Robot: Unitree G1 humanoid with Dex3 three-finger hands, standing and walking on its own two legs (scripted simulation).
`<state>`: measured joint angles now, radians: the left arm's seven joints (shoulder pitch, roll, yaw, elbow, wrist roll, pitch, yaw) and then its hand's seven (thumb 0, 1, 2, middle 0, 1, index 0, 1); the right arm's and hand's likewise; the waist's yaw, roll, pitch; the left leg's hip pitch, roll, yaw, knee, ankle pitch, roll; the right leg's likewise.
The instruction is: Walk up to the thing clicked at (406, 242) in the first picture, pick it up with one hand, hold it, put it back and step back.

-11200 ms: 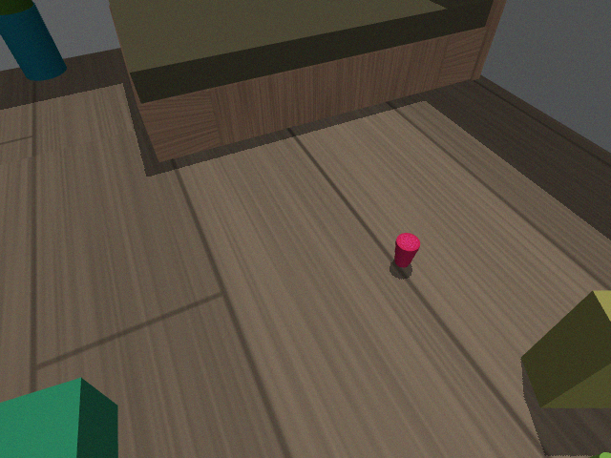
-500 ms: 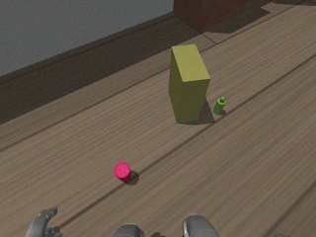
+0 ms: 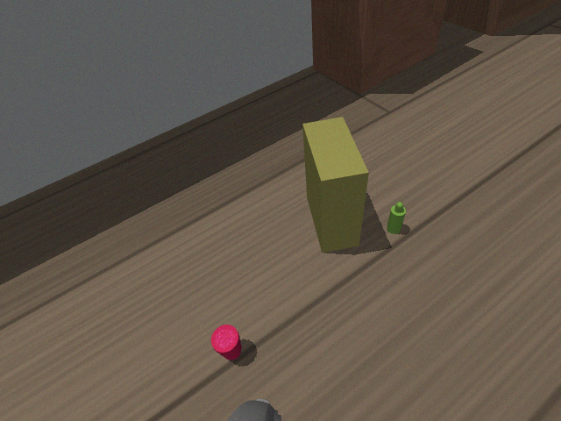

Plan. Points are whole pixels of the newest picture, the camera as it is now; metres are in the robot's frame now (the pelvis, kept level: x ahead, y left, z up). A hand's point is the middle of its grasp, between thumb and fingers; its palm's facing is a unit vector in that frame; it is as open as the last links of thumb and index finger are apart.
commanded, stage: walk up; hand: left
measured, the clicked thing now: (229, 345) +0.46 +0.27 -0.70
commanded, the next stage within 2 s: stand in 0.24 s
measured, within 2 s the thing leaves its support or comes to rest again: neither
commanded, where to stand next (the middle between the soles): +0.08 +0.05 m, yaw +0 degrees
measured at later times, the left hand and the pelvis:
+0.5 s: hand out of the picture +0.05 +0.28 -0.15, palm faces +0.02 -0.94 -0.35, open 7.4 cm; pelvis -0.02 +0.03 +0.00, yaw +2 degrees
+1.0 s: hand out of the picture +0.08 +0.28 -0.13, palm faces +0.01 -0.94 -0.35, open 7.4 cm; pelvis -0.01 +0.02 +0.02, yaw +2 degrees
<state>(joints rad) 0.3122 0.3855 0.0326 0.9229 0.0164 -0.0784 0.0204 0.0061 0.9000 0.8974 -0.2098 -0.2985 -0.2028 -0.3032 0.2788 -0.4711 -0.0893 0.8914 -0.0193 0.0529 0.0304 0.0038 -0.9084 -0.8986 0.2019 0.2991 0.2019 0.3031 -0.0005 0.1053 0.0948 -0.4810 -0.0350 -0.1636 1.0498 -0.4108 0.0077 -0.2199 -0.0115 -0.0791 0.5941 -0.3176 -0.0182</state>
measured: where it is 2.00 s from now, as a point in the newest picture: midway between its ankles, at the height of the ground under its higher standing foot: outside the picture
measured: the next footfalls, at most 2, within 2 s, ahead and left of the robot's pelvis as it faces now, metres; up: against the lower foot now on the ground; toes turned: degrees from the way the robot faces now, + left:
left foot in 0.26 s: +0.05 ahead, +0.17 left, +0.00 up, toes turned +1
